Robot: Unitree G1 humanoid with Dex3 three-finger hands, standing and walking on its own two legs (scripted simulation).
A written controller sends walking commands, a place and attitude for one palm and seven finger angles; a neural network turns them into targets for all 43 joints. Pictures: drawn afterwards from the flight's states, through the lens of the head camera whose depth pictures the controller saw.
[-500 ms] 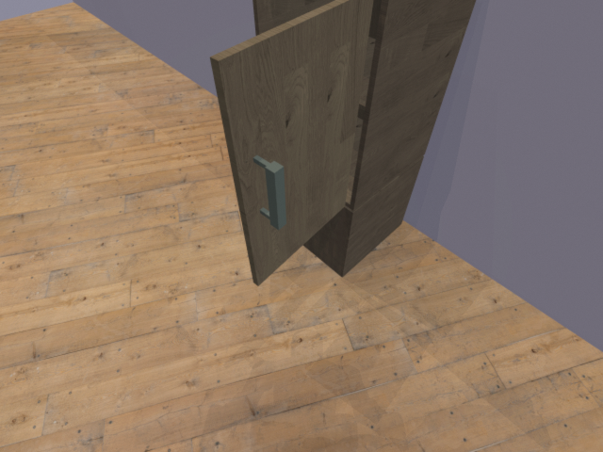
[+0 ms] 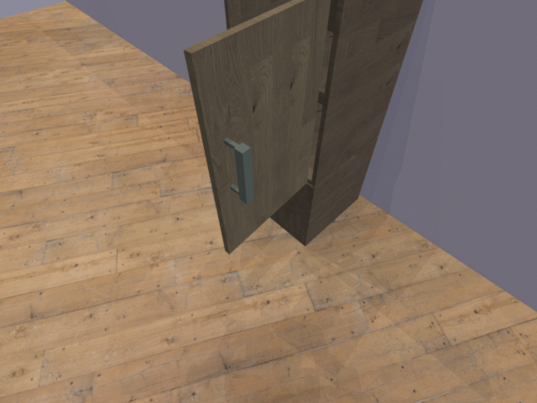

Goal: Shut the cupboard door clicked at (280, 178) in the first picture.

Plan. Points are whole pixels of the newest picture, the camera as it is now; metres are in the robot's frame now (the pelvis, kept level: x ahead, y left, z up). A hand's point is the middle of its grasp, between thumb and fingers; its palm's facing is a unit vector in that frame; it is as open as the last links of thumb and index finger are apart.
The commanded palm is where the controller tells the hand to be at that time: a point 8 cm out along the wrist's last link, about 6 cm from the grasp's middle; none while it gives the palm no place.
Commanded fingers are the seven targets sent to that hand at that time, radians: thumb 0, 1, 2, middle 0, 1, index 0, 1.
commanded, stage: look at it before walking up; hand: left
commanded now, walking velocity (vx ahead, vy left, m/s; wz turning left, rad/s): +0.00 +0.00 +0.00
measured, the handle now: (238, 171) +0.56 +0.10 -0.03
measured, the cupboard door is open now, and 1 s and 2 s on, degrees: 95 95 95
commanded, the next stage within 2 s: walk around to get in front in 0.34 s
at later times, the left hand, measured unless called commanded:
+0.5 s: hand out of the picture +0.04 +0.22 -0.17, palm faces +0.00 -0.95 -0.31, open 7.4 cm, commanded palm none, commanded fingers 0.00 0.90 0.90 -0.20 -0.30 -0.20 -0.30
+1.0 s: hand out of the picture +0.04 +0.17 -0.17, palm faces -0.18 -0.94 -0.30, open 7.4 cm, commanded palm none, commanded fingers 0.00 0.90 0.90 -0.20 -0.30 -0.20 -0.30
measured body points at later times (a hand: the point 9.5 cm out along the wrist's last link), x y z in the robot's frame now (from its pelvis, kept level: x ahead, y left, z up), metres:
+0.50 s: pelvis +0.00 -0.01 +0.00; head +0.02 -0.02 +0.45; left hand +0.04 +0.27 -0.14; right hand +0.05 -0.28 -0.15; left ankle +0.03 +0.12 -0.74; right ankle -0.09 -0.08 -0.74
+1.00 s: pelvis -0.03 -0.03 -0.02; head +0.02 -0.07 +0.43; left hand +0.05 +0.22 -0.15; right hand -0.03 -0.29 -0.18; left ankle -0.01 +0.12 -0.68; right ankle -0.08 -0.09 -0.74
